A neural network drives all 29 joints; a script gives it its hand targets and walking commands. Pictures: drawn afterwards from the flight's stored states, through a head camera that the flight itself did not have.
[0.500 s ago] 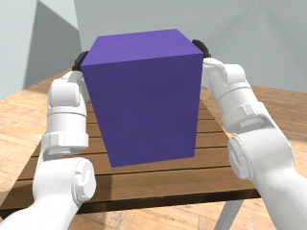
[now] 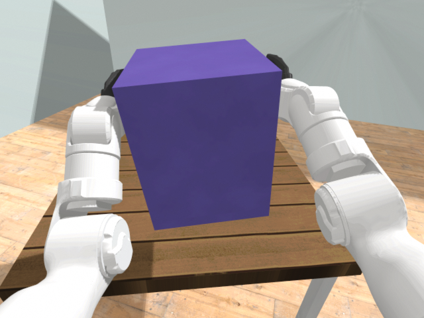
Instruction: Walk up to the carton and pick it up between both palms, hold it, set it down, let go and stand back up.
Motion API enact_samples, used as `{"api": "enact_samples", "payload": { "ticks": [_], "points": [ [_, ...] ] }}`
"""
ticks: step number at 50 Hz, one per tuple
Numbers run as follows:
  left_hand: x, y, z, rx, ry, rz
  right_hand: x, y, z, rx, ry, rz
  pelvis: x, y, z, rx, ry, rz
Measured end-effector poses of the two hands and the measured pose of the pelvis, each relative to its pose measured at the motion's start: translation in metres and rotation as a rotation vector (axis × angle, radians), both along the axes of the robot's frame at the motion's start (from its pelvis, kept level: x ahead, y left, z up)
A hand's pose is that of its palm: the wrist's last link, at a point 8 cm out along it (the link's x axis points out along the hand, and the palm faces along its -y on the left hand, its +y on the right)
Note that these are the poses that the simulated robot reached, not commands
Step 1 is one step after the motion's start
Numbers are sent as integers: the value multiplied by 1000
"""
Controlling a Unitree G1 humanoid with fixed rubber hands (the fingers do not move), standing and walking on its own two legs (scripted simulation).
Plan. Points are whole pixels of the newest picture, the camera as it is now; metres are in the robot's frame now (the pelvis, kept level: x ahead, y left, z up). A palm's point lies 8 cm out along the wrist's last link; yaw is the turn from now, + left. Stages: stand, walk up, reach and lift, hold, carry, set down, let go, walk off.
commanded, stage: hold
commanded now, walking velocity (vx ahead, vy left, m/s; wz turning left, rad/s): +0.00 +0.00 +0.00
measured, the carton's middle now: (201, 130) +0.36 +0.00 +0.28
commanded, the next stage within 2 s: none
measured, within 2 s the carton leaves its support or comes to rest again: neither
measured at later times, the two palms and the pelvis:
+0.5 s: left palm (112, 111) +0.37 +0.15 +0.31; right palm (280, 95) +0.37 -0.14 +0.34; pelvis +0.00 +0.00 +0.00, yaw +0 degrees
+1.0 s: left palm (111, 109) +0.37 +0.15 +0.31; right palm (280, 94) +0.37 -0.14 +0.34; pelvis +0.00 +0.00 +0.00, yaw +0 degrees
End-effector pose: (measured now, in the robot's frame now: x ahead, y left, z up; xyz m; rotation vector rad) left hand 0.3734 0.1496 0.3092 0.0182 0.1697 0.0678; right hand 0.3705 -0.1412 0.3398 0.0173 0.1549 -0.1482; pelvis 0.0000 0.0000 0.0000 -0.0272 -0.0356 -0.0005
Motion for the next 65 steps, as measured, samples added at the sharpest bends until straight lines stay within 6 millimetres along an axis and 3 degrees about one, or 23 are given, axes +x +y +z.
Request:
{"api": "enact_samples", "payload": {
  "ticks": [65],
  "points": [
    [1,1,-1,6,-9,10,2,1,-5,-5,6,9,2,0,0,0,-1,1]
  ]
}}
